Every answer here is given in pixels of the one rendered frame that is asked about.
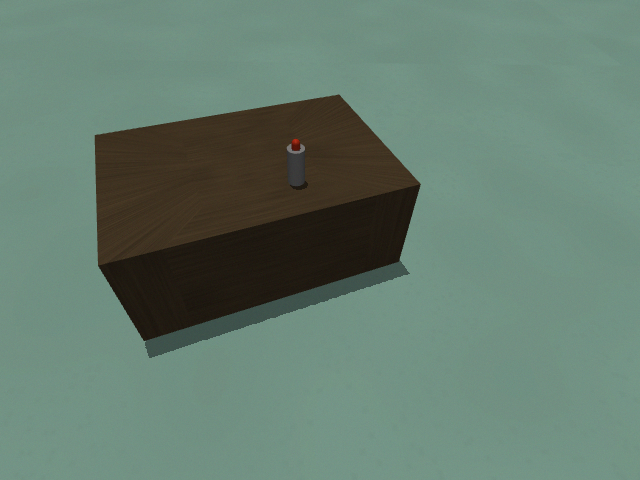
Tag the bottle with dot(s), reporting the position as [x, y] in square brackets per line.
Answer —
[296, 163]

